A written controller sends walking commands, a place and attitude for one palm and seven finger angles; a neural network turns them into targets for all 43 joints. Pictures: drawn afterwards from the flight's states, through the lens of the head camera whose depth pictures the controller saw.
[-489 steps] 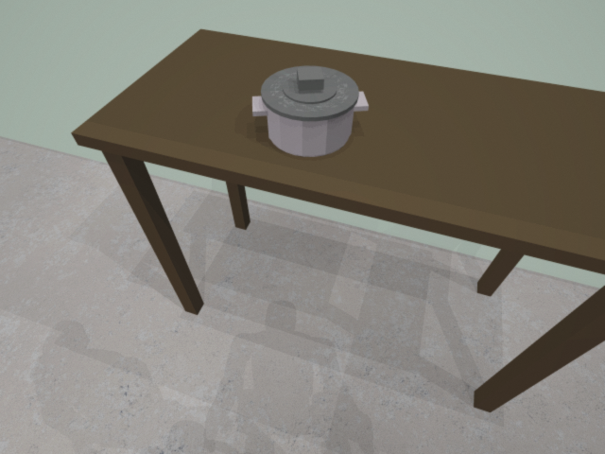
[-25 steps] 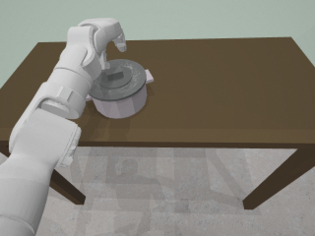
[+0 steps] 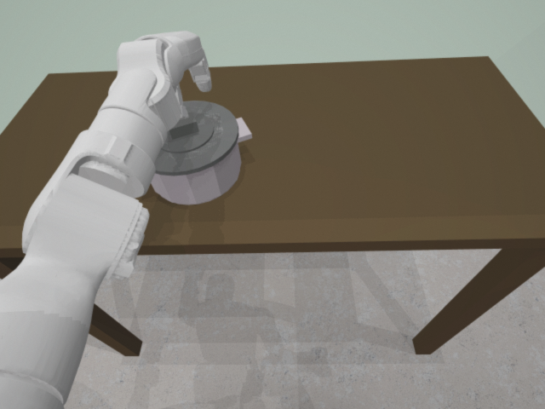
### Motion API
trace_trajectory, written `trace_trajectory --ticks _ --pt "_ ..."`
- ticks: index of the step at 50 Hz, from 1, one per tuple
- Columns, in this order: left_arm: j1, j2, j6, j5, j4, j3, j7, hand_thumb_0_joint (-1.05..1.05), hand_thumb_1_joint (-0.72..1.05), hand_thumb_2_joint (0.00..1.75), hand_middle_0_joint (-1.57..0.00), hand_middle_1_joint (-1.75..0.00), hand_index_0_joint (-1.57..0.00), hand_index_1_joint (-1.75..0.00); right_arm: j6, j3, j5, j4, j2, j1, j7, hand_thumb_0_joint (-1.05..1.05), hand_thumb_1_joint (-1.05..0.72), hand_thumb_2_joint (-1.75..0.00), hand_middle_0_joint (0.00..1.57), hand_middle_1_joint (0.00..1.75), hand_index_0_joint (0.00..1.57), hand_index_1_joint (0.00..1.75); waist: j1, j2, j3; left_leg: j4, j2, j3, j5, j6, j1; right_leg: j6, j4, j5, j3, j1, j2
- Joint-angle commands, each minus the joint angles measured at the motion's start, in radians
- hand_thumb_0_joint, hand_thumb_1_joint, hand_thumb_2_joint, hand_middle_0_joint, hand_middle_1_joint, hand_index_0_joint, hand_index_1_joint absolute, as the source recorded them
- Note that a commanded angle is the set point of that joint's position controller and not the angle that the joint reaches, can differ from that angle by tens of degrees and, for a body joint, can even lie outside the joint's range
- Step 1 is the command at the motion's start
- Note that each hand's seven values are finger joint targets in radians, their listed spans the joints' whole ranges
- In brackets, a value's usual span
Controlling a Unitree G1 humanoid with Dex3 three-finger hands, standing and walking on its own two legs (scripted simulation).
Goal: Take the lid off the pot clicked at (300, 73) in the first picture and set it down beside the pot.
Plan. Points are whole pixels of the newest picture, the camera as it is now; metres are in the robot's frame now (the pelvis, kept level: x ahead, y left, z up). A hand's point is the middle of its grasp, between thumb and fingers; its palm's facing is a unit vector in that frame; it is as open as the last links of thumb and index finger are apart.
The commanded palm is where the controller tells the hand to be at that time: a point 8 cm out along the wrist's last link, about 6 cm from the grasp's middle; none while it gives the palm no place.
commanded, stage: lower the open fingers around the knob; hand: left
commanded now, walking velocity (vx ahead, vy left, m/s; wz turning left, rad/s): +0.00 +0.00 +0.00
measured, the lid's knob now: (181, 122) +0.53 +0.11 +0.14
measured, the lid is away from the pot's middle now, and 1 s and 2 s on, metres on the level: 0.00 0.00 0.00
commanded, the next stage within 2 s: close the fingers and squeeze the knob in 0.76 s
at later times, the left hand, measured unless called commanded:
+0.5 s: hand (173, 119) +0.49 +0.10 +0.18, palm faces -0.39 -0.01 -0.92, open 10.3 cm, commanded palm +0.49 +0.11 +0.22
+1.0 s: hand (184, 122) +0.49 +0.09 +0.17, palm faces -0.39 -0.02 -0.92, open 10.4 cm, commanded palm +0.50 +0.10 +0.22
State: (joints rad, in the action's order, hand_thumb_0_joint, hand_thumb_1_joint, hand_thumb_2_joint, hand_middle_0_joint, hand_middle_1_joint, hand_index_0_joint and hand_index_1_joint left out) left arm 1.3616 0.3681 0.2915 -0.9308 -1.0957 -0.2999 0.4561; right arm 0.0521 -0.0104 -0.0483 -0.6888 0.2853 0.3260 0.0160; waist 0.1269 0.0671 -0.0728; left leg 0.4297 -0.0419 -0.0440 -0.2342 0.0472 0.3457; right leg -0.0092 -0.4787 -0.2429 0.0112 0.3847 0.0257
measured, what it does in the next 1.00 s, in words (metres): stands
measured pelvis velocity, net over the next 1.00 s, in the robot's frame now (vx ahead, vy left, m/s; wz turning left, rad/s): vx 0.00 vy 0.01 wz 0.00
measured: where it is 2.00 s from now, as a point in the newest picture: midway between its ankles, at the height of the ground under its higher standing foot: outside the picture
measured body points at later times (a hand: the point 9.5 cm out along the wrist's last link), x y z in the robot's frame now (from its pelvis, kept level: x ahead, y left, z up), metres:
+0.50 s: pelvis +0.00 +0.01 +0.00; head +0.04 -0.01 +0.45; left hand +0.51 +0.10 +0.23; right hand +0.05 -0.26 -0.13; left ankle -0.02 +0.09 -0.74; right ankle -0.01 -0.13 -0.74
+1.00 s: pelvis +0.00 +0.01 +0.00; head +0.05 -0.02 +0.45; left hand +0.51 +0.09 +0.22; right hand +0.03 -0.26 -0.14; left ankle -0.02 +0.09 -0.74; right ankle -0.01 -0.13 -0.74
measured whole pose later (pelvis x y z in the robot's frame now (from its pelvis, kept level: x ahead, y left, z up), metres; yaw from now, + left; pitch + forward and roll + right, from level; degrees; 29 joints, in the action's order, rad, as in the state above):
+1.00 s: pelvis +0.00 +0.01 +0.00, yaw +0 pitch +10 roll +1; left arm 1.30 0.34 0.24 -0.92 -1.13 -0.31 0.44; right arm 0.05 0.01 -0.04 -0.71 0.28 0.36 0.01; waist 0.14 0.06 -0.09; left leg 0.45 -0.05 -0.05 -0.25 0.06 0.37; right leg -0.02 -0.49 -0.25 0.02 0.41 0.03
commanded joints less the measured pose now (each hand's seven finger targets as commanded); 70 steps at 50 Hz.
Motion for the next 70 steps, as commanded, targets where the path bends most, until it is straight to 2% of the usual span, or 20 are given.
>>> trace_trajectory --ticks 1,3,6,8,11,13,16,18,21,28,31,33,41,43,44,54,57,61,63,70 --pt "0.517 0.203 0.011 -0.002 0.106 0.040 -0.021 0.00 -0.39 1.58 -0.83 -0.08 -0.83 -0.08 -0.029 0.050 0.001 0.092 0.140 0.033 0.020 0.00 -0.90 -0.90 0.20 0.30 0.20 0.30 0.015 -0.168 -0.364 -0.002 -0.018 0.027 0.263 0.043 -0.163 0.038 0.044 0.394 -0.023 -0.144 -0.037" --pt "0.567 0.278 -0.002 -0.024 0.148 0.084 -0.019 0.00 -0.39 1.58 -0.83 -0.08 -0.83 -0.08 -0.034 0.046 0.003 0.096 0.136 0.028 0.020 0.00 -0.90 -0.90 0.20 0.30 0.20 0.30 0.003 -0.178 -0.404 -0.003 -0.021 0.030 0.257 0.045 -0.164 0.036 0.031 0.401 -0.013 -0.178 -0.036" --pt "0.549 0.193 -0.026 0.000 0.215 0.029 -0.015 0.00 -0.39 1.58 -0.83 -0.08 -0.83 -0.08 -0.046 0.061 0.009 0.104 0.128 0.038 0.013 0.00 -0.90 -0.90 0.20 0.30 0.20 0.30 0.006 -0.078 -0.454 0.035 -0.012 0.047 0.410 0.045 -0.250 0.043 0.020 0.448 -0.012 -0.134 -0.034" --pt "0.490 0.298 -0.021 -0.031 0.121 0.106 -0.010 0.00 -0.39 1.58 -0.83 -0.08 -0.83 -0.08 -0.034 0.055 0.008 0.092 0.136 0.045 0.017 0.00 -0.90 -0.90 0.20 0.30 0.20 0.30 0.000 -0.171 -0.408 0.020 -0.022 0.030 0.319 0.047 -0.179 0.035 0.025 0.436 -0.016 -0.173 -0.040" --pt "0.520 0.161 -0.026 0.003 0.184 0.000 -0.009 0.00 -0.39 1.58 -0.83 -0.08 -0.83 -0.08 -0.030 0.061 0.000 0.099 0.134 0.034 0.012 0.00 -0.90 -0.90 0.20 0.30 0.20 0.30 0.014 -0.078 -0.386 0.024 -0.013 0.036 0.357 0.042 -0.217 0.043 0.028 0.417 -0.024 -0.102 -0.036" --pt "0.563 0.231 -0.047 -0.015 0.254 0.058 -0.012 0.00 -0.39 1.58 -0.83 -0.08 -0.83 -0.08 -0.041 0.063 0.009 0.099 0.127 0.034 0.009 0.00 -0.90 -0.90 0.20 0.30 0.20 0.30 0.007 -0.073 -0.464 0.041 -0.010 0.057 0.406 0.044 -0.279 0.041 0.015 0.410 -0.014 -0.106 -0.040" --pt "0.523 0.143 -0.045 0.017 0.209 0.001 -0.006 0.00 -0.39 1.58 -0.83 -0.08 -0.83 -0.08 -0.034 0.069 0.005 0.087 0.132 0.047 0.009 0.00 -0.90 -0.90 0.20 0.30 0.20 0.30 0.022 -0.069 -0.402 0.040 -0.008 0.058 0.401 0.041 -0.277 0.044 0.027 0.385 -0.031 -0.052 -0.043" --pt "0.536 0.211 -0.050 -0.005 0.198 0.052 -0.013 0.00 -0.39 1.58 -0.83 -0.08 -0.83 -0.08 -0.035 0.065 0.008 0.082 0.131 0.048 0.009 0.00 -0.90 -0.90 0.20 0.30 0.20 0.30 0.016 -0.097 -0.414 0.037 -0.009 0.059 0.371 0.040 -0.271 0.043 0.021 0.369 -0.027 -0.064 -0.046" --pt "0.530 0.139 -0.051 0.017 0.176 0.000 -0.026 0.00 -0.39 1.58 -0.83 -0.08 -0.83 -0.08 -0.031 0.068 0.004 0.072 0.135 0.055 0.009 0.00 -0.90 -0.90 0.20 0.30 0.20 0.30 0.030 -0.080 -0.390 0.034 -0.003 0.061 0.366 0.034 -0.266 0.048 0.023 0.350 -0.034 -0.029 -0.044" --pt "0.457 0.180 -0.049 0.000 0.107 0.050 -0.038 0.00 -0.39 1.58 -0.83 -0.08 -0.83 -0.08 -0.019 0.062 0.009 0.072 0.134 0.054 0.002 0.00 -0.90 -0.90 0.20 0.30 0.20 0.30 0.014 -0.134 -0.380 0.034 -0.002 0.058 0.376 0.031 -0.242 0.044 0.012 0.349 -0.040 -0.040 -0.051" --pt "0.499 0.100 -0.060 0.025 0.195 -0.009 -0.044 0.00 -0.39 1.58 -0.83 -0.08 -0.83 -0.08 -0.022 0.067 0.010 0.086 0.129 0.046 0.002 0.00 -0.90 -0.90 0.20 0.30 0.20 0.30 0.020 -0.065 -0.421 0.044 0.003 0.065 0.432 0.031 -0.291 0.048 0.009 0.356 -0.037 -0.015 -0.045" --pt "0.489 0.179 -0.056 0.001 0.147 0.050 -0.046 0.00 -0.39 1.58 -0.83 -0.08 -0.83 -0.08 -0.020 0.062 0.012 0.072 0.129 0.056 0.003 0.00 -0.90 -0.90 0.20 0.30 0.20 0.30 0.017 -0.118 -0.407 0.040 0.000 0.065 0.409 0.032 -0.270 0.044 0.011 0.355 -0.037 -0.036 -0.052" --pt "0.518 0.102 -0.058 0.028 0.161 -0.001 -0.053 0.00 -0.39 1.58 -0.83 -0.08 -0.83 -0.08 -0.029 0.067 0.013 0.070 0.133 0.068 0.007 0.00 -0.90 -0.90 0.20 0.30 0.20 0.30 0.028 -0.071 -0.407 0.040 0.003 0.070 0.407 0.027 -0.286 0.049 0.013 0.333 -0.040 0.005 -0.048" --pt "0.521 0.179 -0.058 -0.003 0.149 0.053 -0.056 0.00 -0.39 1.58 -0.83 -0.08 -0.83 -0.08 -0.030 0.065 0.016 0.062 0.131 0.080 0.006 0.00 -0.90 -0.90 0.20 0.30 0.20 0.30 0.020 -0.106 -0.436 0.039 0.000 0.065 0.404 0.030 -0.276 0.045 0.010 0.354 -0.033 -0.036 -0.051" --pt "0.515 0.155 -0.056 -0.008 0.137 0.031 -0.055 0.00 -0.12 0.95 -0.49 -0.68 -0.49 -0.68 -0.032 0.065 0.013 0.063 0.128 0.076 0.006 0.00 -0.90 -0.90 0.20 0.30 0.20 0.30 0.021 -0.102 -0.427 0.038 0.002 0.065 0.415 0.028 -0.276 0.046 0.007 0.354 -0.034 -0.026 -0.051" --pt "0.504 0.210 -0.035 -0.019 0.101 0.056 -0.071 0.00 -0.03 0.97 -0.49 -0.85 -0.49 -0.85 -0.031 0.057 0.005 0.067 0.133 0.069 0.017 0.00 -0.90 -0.90 0.20 0.30 0.20 0.30 0.019 -0.141 -0.360 0.010 -0.010 0.040 0.276 0.036 -0.184 0.044 0.028 0.347 -0.027 -0.078 -0.050" --pt "0.500 0.247 -0.051 -0.018 0.148 0.091 -0.071 0.00 0.00 0.97 -0.50 -0.89 -0.50 -0.89 -0.039 0.062 0.011 0.078 0.131 0.065 0.020 0.00 -0.90 -0.90 0.20 0.30 0.20 0.30 0.005 -0.114 -0.443 0.030 -0.007 0.046 0.346 0.038 -0.224 0.045 0.012 0.392 -0.017 -0.111 -0.043" --pt "0.456 0.144 -0.044 0.005 0.131 0.020 -0.050 0.00 0.04 0.96 -0.52 -0.94 -0.52 -0.94 -0.029 0.069 0.007 0.076 0.136 0.067 0.014 0.00 -0.90 -0.90 0.20 0.30 0.20 0.30 0.021 -0.110 -0.397 0.034 -0.003 0.041 0.385 0.038 -0.242 0.043 0.025 0.392 -0.032 -0.066 -0.048" --pt "0.475 0.214 -0.043 -0.003 0.116 0.063 -0.043 0.00 0.06 0.96 -0.53 -0.96 -0.53 -0.96 -0.025 0.061 0.006 0.075 0.136 0.058 0.018 0.00 -0.90 -0.90 0.20 0.30 0.20 0.30 0.020 -0.156 -0.390 0.027 -0.014 0.032 0.309 0.043 -0.204 0.038 0.025 0.386 -0.026 -0.095 -0.049" --pt "0.517 0.154 -0.046 -0.008 0.110 0.006 -0.046 0.00 0.14 0.93 -0.57 -1.01 -0.57 -1.01 -0.025 0.060 0.002 0.064 0.133 0.059 0.020 0.00 -0.90 -0.90 0.20 0.30 0.20 0.30 0.036 -0.106 -0.383 0.034 -0.013 0.040 0.300 0.039 -0.223 0.043 0.022 0.356 -0.026 -0.043 -0.050"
